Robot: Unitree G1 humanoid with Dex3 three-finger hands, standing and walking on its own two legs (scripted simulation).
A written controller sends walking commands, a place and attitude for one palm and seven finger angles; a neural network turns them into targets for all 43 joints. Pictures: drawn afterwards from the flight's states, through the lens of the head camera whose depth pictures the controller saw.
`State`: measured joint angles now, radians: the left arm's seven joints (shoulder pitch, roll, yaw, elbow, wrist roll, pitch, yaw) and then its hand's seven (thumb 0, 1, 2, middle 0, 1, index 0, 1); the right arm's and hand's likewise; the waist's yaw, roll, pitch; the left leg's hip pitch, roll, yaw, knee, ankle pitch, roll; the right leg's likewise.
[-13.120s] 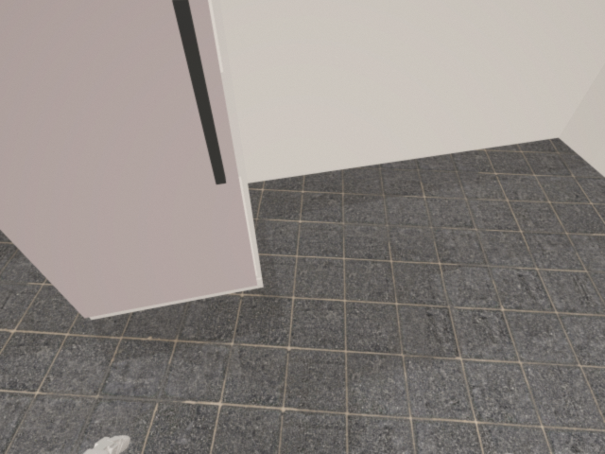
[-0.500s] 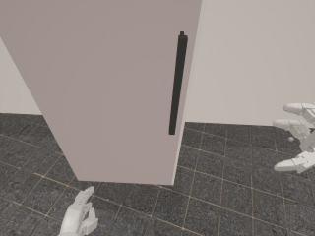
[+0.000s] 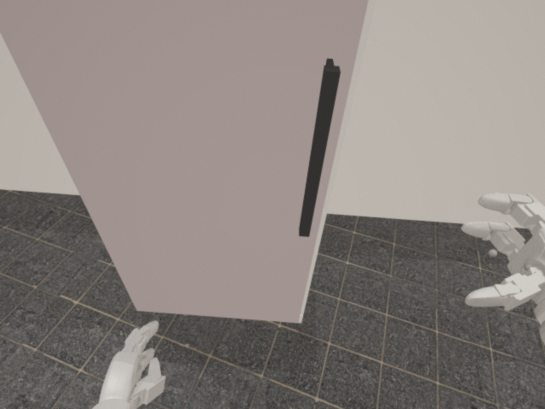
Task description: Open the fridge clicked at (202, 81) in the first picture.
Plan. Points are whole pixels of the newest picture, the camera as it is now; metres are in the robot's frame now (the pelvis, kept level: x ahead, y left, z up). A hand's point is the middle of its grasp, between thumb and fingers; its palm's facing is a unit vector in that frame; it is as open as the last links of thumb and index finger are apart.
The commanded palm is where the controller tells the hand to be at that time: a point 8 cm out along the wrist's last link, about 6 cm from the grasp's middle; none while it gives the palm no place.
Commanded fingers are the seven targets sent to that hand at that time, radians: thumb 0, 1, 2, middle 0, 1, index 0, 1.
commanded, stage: move the hooked fingers beside the handle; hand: right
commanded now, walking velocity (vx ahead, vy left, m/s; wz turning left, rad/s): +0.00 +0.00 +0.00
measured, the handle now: (314, 161) +0.56 -0.08 +0.08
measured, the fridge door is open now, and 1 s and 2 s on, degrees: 0 0 0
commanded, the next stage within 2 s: none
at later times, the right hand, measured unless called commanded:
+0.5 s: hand (444, 214) +0.34 -0.24 +0.15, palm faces +0.09 +1.00 -0.01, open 13.9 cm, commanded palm +0.31 -0.28 +0.15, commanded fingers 0.00 0.50 -0.30 0.30 1.20 0.30 1.20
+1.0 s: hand (403, 189) +0.40 -0.19 +0.15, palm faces +0.06 +1.00 +0.02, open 14.0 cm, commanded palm +0.37 -0.25 +0.15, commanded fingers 0.00 0.50 -0.30 0.30 1.20 0.30 1.20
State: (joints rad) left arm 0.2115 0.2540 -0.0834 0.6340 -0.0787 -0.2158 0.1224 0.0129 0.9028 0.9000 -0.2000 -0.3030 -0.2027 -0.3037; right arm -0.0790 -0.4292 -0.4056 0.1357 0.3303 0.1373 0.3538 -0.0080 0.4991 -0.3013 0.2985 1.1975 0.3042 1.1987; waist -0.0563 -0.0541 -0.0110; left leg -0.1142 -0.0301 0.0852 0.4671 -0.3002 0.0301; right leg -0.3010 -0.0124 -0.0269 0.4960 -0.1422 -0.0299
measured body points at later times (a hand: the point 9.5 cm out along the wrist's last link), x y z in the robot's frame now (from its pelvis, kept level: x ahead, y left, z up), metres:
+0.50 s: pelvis +0.01 +0.01 +0.00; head +0.00 +0.02 +0.45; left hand +0.18 +0.24 -0.08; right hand +0.33 -0.29 +0.16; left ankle -0.03 +0.10 -0.74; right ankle +0.08 -0.10 -0.74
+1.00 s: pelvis +0.02 +0.01 +0.00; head +0.01 +0.01 +0.45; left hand +0.16 +0.25 -0.10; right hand +0.39 -0.25 +0.15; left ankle -0.03 +0.10 -0.74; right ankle +0.08 -0.10 -0.74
